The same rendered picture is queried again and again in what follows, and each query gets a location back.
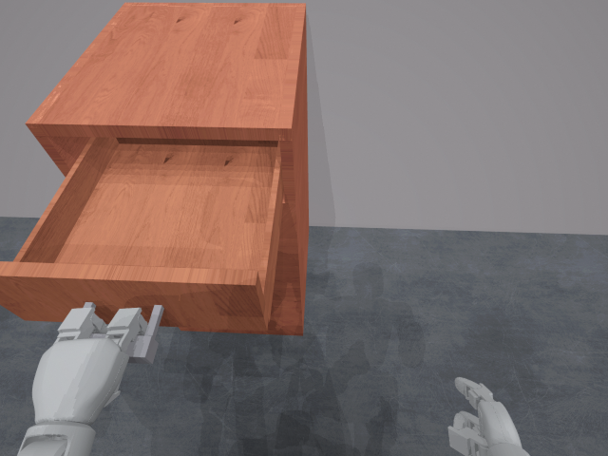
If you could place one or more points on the drawer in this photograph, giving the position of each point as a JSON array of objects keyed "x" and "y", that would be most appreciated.
[{"x": 192, "y": 225}]

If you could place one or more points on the right robot hand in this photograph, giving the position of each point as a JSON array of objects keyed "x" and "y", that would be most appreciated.
[{"x": 473, "y": 436}]

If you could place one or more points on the cabinet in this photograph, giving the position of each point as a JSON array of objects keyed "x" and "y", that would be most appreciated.
[{"x": 206, "y": 71}]

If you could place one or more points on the left robot hand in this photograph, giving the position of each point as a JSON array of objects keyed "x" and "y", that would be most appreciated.
[{"x": 78, "y": 376}]

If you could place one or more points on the robot left forearm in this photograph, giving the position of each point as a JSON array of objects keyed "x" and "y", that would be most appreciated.
[{"x": 58, "y": 438}]

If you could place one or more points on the handle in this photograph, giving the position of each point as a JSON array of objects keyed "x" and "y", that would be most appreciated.
[{"x": 144, "y": 347}]

